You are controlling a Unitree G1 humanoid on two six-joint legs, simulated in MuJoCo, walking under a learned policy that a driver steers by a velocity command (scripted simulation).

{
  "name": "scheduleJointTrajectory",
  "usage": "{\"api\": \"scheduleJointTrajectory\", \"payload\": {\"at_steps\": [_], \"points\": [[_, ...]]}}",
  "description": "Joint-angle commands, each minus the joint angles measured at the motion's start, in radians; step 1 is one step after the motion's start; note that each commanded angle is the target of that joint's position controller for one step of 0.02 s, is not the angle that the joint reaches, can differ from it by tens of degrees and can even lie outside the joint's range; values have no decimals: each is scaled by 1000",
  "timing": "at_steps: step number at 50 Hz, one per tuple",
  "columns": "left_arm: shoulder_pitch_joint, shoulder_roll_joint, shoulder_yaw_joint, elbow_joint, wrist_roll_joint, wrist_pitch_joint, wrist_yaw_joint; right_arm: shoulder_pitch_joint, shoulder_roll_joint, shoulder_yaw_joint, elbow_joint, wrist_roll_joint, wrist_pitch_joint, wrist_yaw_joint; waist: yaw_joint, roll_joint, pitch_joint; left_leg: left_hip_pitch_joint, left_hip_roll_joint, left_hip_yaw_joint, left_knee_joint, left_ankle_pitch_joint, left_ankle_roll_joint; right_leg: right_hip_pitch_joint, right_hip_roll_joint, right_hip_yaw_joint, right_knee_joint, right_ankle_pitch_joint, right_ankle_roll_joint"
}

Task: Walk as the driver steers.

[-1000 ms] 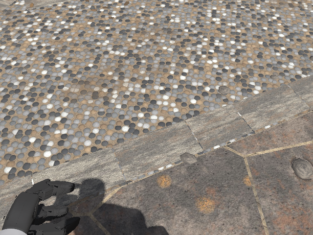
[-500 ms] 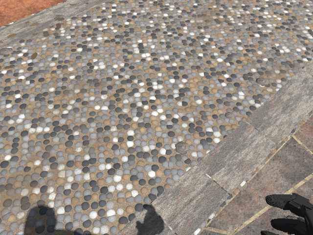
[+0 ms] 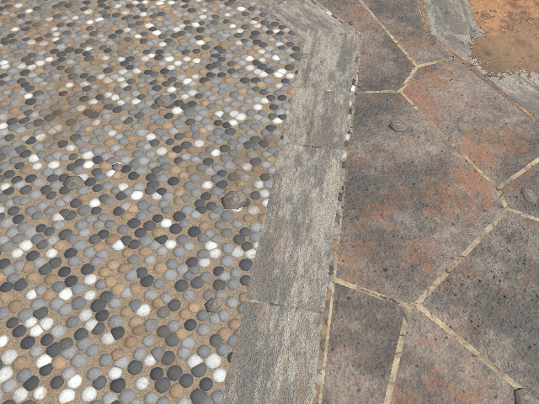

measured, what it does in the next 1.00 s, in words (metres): walks ahead, turning right: left foot, then right foot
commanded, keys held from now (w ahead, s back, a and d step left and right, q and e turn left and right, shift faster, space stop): w+e+shift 0.10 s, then w+shift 0.32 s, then shift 0.58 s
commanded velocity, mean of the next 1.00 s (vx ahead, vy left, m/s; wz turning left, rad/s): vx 0.64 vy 0.00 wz -0.33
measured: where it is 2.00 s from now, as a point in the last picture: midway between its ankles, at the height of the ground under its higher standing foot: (285, 266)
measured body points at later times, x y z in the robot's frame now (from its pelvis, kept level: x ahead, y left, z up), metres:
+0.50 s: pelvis +0.48 +0.03 +0.04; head +0.50 +0.01 +0.49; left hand +0.66 +0.27 -0.07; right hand +0.47 -0.26 -0.08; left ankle +0.53 +0.13 -0.69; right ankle +0.34 -0.04 -0.58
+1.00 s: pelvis +0.74 -0.06 +0.04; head +0.77 -0.09 +0.49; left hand +0.94 +0.14 -0.08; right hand +0.81 -0.36 -0.08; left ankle +0.82 +0.09 -0.66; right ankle +0.80 -0.16 -0.69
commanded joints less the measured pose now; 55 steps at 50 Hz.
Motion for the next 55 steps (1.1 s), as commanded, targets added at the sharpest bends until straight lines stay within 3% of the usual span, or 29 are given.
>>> {"api": "scheduleJointTrajectory", "payload": {"at_steps": [1, 3, 5, 8, 10, 14, 16, 17, 18, 19, 20, 22, 25, 27, 28, 30, 32, 34, 36, 37, 38, 39, 40, 41, 42, 46, 50, 53, 55], "points": [[243, 218, 86, 21, -2, -8, 38, -172, -180, -23, -220, 4, -70, 0, 90, 92, -76, -756, 11, -153, 144, 40, 12, 650, -362, 819, -552, -27, -199], [184, 174, 65, 24, -7, -43, 48, -133, -166, -16, -203, -28, -35, -3, -2, 112, -11, -601, 52, -155, 14, 8, -16, 396, -273, 659, -547, 167, -167], [186, 139, 49, 36, -16, -71, 42, -165, -147, -11, -211, -36, 2, 2, -22, 106, 13, -531, 75, -139, -131, -40, -45, 241, -216, 575, -573, 191, -157], [203, 123, 47, 61, -12, -95, 34, -341, -77, 20, -276, -15, -4, 23, 22, 60, 67, -438, 69, -77, -436, 268, -34, 118, -136, 450, -614, 331, -98], [248, 119, 46, 89, -29, -106, 23, -383, -54, 28, -272, -1, -12, 34, 68, 45, 30, -297, 27, -46, -606, 523, 5, 129, -127, 409, -642, 439, -49], [323, 159, 50, 140, -27, -109, 30, -403, -111, 7, -269, 6, -17, 24, 100, -12, -15, -281, -44, -27, -753, 494, 78, 443, -213, 410, -527, 870, 4], [316, 210, 59, 158, -2, -100, 39, -206, -183, -31, -212, 8, -25, 2, -8, -35, -137, -104, -106, -33, -763, 319, 108, 550, -234, 399, -253, 1101, 48], [248, 213, 60, 150, 14, -94, 40, 2, -215, -50, -154, 15, -23, -13, -137, -32, -217, 117, -76, -38, -767, 269, 119, 446, -203, 361, -15, 1018, 63], [221, 118, 35, 126, 26, -103, 44, 212, -284, -73, -115, -4, -19, -33, -218, 66, -332, 356, 89, -226, -716, -15, 138, 250, -144, 301, 375, 690, 77], [370, 2, 6, 85, -39, -113, 31, 157, -357, -91, -101, -21, -22, -16, -60, 483, -446, 523, 344, -896, -973, -154, 279, -64, 48, 253, 699, -106, 134], [303, 69, 1, 103, -10, -109, 44, 34, -260, -83, -129, -10, -17, 6, -58, 251, -312, 440, 306, -928, -1033, -254, 293, -203, -46, 272, 722, -61, 108], [133, 73, -1, 83, 4, -101, 29, -38, -135, -56, -101, -8, -29, 14, -40, -4, -87, 163, 247, -628, -1036, 23, 284, -200, -124, 250, 626, 18, 113], [114, 7, -15, 58, 17, -75, 18, 13, -90, -28, -15, 7, -64, 20, 26, 35, -23, 13, 204, -376, -1028, 745, 256, -145, -133, 254, 503, -67, 148], [86, 1, -21, 37, 21, -70, 15, -26, -115, -26, 4, 28, -80, 26, 61, 84, -9, -46, 151, -223, -1076, 931, 225, -113, -121, 212, 313, -32, 171], [72, 6, -15, 32, -73, -82, 17, -179, -104, -25, -46, 67, -93, 12, 98, 161, 0, -59, 115, -175, -1073, 896, 211, -123, -163, 202, 171, 25, 186], [-45, -19, -38, 9, -39, -105, -2, -155, -161, -37, -38, 80, -94, -9, 44, 115, -45, -140, 47, -80, -1093, 882, 199, 62, -145, 105, -115, 271, 212], [-98, -16, -34, -9, -23, -114, -20, -61, -220, -55, -5, 73, -95, -19, 21, 116, -86, -102, 75, -106, -1108, 812, 187, 179, -116, 116, -238, 483, 206], [-67, 37, -13, 4, -13, -109, -17, -66, -228, -61, 3, 68, -86, -24, 49, 130, -94, -38, 80, -101, -1040, 844, 162, 222, -100, 126, -284, 498, 176], [97, 77, 16, 69, -1, -104, -4, -88, -215, -57, 1, 69, -65, -24, 135, 113, -167, -21, 46, -66, -834, 915, 116, 405, -73, 106, -308, 535, 146], [168, 110, 29, 93, 6, -98, 8, -84, -199, -50, -6, 65, -56, -24, 166, 77, -198, -65, 4, -46, -654, 826, 76, 507, -135, 147, -313, 709, 118], [225, 177, 34, 98, 32, -91, 22, 3, -119, -23, -20, 34, -53, -17, 132, -172, -312, -290, -114, -34, -218, 135, 16, 757, -394, 414, -217, 1267, -36], [233, 92, 4, 107, 33, -92, 12, 204, -41, 10, 35, 57, -47, 2, 66, -234, -553, -385, -164, -236, 19, -307, -1, 905, -565, 691, -219, 1341, -210], [153, 62, 3, 85, 0, -85, 2, 154, -141, -12, 46, 67, -38, 7, 75, -106, -509, -389, -104, -277, 28, -282, 0, 787, -511, 634, -265, 1185, -186], [56, 41, -1, 71, -26, -82, 0, 27, -173, -24, 9, 67, -26, -1, 59, -48, -367, -440, -60, -226, -29, -228, -6, 651, -459, 543, -299, 986, -136], [-2, 13, -12, 69, -33, -79, 2, -62, -175, -29, -3, 54, -12, -18, 47, 26, -258, -443, -31, -190, -98, -178, -19, 498, -416, 491, -348, 870, -92], [-72, 35, -1, 99, 11, -65, 13, -60, -100, -19, -2, 41, 38, -43, -30, -66, -193, -211, -10, -140, -355, -82, -46, 171, -330, 352, -443, 771, -39], [-59, 44, 7, 135, 1, -54, 34, -130, -87, -13, 9, 40, 52, -49, -7, -64, -240, -97, -16, -129, -566, 109, -33, 155, -317, 319, -467, 516, -16], [-70, 25, 1, 153, -14, -37, 41, -179, -84, -14, 15, 26, 58, -43, -16, -56, -165, -13, -38, -106, -755, 229, 5, 79, -272, 320, -482, 65, 46], [-6, -12, -11, 184, -9, -35, 41, -217, -121, -16, -5, 2, 54, -41, 3, 0, -104, 13, 41, -184, -877, 281, 53, 39, -218, 308, -442, -139, 134]]}}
